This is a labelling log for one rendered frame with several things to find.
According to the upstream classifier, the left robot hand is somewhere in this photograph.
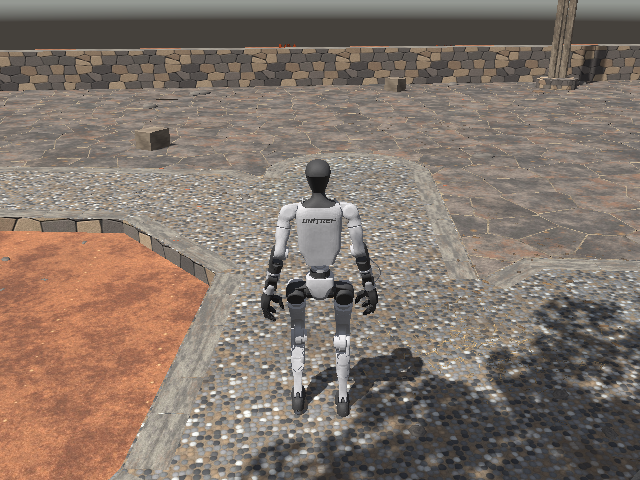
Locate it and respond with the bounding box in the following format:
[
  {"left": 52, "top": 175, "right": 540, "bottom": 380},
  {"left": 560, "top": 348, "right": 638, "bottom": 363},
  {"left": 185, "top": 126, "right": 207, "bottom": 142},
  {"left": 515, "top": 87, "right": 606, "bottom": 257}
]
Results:
[{"left": 261, "top": 292, "right": 284, "bottom": 321}]

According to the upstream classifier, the left robot thigh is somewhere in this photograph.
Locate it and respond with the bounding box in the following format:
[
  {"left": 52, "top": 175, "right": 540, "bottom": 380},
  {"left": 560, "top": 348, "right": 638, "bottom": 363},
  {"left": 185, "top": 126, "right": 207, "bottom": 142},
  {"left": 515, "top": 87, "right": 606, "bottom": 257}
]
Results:
[{"left": 286, "top": 278, "right": 307, "bottom": 345}]

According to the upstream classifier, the right robot upper arm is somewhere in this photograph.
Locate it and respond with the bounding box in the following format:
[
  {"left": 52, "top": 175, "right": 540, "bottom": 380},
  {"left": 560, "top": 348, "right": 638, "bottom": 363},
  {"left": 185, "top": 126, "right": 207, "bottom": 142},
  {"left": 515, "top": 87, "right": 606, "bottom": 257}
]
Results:
[{"left": 340, "top": 202, "right": 366, "bottom": 258}]

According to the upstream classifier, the right robot hand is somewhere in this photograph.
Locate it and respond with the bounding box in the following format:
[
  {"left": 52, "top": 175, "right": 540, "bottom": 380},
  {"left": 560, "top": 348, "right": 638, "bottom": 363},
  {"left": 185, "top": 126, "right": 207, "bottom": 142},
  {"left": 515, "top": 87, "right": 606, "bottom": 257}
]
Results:
[{"left": 355, "top": 287, "right": 378, "bottom": 315}]

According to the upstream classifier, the left robot forearm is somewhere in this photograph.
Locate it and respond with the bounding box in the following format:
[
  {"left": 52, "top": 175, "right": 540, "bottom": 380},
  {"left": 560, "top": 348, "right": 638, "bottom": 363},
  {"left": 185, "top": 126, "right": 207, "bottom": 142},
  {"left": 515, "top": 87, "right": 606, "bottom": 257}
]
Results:
[{"left": 263, "top": 245, "right": 283, "bottom": 295}]

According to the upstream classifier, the right robot forearm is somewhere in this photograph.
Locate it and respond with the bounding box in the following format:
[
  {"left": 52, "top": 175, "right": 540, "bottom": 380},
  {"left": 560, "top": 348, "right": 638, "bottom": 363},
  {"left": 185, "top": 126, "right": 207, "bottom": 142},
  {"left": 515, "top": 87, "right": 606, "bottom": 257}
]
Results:
[{"left": 356, "top": 242, "right": 376, "bottom": 291}]

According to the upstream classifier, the left robot upper arm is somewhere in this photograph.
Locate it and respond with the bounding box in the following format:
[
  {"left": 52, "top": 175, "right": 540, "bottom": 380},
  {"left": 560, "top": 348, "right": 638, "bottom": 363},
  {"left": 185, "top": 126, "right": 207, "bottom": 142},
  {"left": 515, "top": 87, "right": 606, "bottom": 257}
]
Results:
[{"left": 273, "top": 203, "right": 298, "bottom": 260}]

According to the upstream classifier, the robot torso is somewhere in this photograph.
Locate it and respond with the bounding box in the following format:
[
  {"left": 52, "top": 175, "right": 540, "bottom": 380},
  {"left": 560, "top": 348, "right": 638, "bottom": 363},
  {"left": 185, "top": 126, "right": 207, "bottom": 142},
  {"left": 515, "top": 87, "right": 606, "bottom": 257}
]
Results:
[{"left": 295, "top": 198, "right": 343, "bottom": 300}]

